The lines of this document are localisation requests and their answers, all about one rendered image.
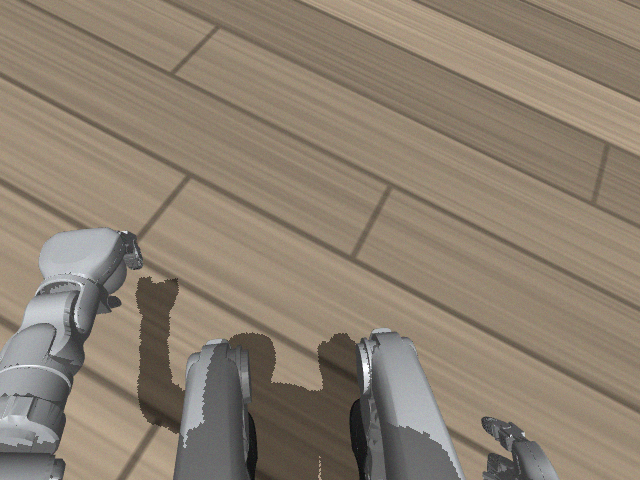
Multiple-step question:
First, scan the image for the left robot hand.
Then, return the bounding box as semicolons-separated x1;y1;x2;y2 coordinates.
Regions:
38;227;143;315

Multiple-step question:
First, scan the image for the ball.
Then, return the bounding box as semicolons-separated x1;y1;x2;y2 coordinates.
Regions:
103;259;127;295

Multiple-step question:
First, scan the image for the right robot foot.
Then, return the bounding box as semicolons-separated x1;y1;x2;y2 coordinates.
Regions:
350;398;368;480

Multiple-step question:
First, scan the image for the right robot hand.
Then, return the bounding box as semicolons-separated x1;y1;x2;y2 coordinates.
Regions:
481;417;560;480

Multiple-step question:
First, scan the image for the left robot arm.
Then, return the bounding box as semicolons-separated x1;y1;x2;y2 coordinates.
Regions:
0;274;101;480

